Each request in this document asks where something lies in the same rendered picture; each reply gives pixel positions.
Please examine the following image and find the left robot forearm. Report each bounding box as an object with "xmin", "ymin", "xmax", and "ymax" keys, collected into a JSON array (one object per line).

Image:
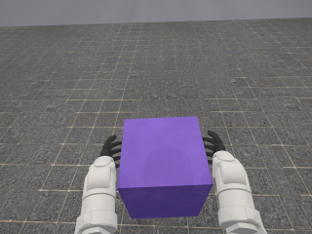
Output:
[{"xmin": 74, "ymin": 156, "xmax": 118, "ymax": 234}]

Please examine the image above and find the left robot hand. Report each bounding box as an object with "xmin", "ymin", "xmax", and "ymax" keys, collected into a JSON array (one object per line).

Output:
[{"xmin": 99, "ymin": 135, "xmax": 123, "ymax": 169}]

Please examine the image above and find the carton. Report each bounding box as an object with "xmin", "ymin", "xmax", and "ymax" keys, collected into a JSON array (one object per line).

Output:
[{"xmin": 117, "ymin": 116, "xmax": 214, "ymax": 219}]

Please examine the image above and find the right robot hand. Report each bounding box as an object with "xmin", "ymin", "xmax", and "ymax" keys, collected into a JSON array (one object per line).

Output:
[{"xmin": 202, "ymin": 131, "xmax": 226, "ymax": 165}]

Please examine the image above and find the right robot forearm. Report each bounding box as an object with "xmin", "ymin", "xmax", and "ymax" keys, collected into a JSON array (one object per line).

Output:
[{"xmin": 212, "ymin": 150, "xmax": 267, "ymax": 234}]

